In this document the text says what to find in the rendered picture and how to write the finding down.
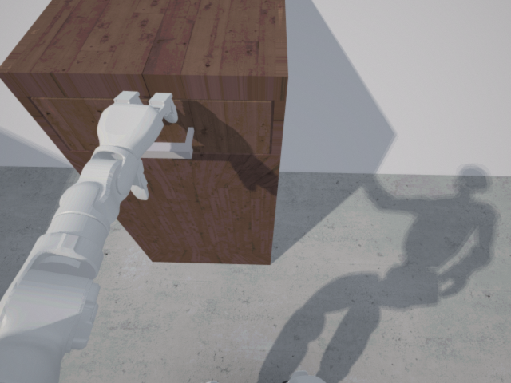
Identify handle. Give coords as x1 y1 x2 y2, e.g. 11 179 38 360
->
141 128 194 159

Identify left robot upper arm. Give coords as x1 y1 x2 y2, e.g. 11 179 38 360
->
0 269 101 383

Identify cabinet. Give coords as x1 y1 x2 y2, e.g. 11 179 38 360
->
0 0 288 265

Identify left robot hand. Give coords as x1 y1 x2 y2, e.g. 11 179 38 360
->
97 91 178 200

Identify drawer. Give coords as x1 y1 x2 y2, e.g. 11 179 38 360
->
31 97 271 154

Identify robot left forearm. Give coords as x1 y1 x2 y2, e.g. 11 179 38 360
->
0 145 139 328

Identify robot right shin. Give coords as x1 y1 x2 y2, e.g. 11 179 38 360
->
288 370 308 382

